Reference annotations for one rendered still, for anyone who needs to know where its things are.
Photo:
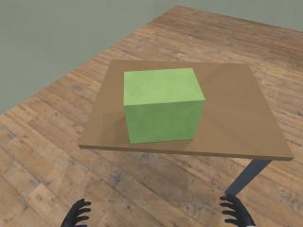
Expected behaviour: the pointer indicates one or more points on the robot right hand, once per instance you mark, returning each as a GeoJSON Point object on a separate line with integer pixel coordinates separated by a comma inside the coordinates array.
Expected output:
{"type": "Point", "coordinates": [243, 218]}

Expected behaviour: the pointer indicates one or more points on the robot left hand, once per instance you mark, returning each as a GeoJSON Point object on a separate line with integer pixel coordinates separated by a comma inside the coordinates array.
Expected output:
{"type": "Point", "coordinates": [72, 218]}

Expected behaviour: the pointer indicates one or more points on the carton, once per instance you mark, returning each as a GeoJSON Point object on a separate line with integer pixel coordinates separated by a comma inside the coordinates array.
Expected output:
{"type": "Point", "coordinates": [162, 105]}

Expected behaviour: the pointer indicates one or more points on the table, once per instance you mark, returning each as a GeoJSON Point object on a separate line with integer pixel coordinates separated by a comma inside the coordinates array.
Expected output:
{"type": "Point", "coordinates": [236, 120]}

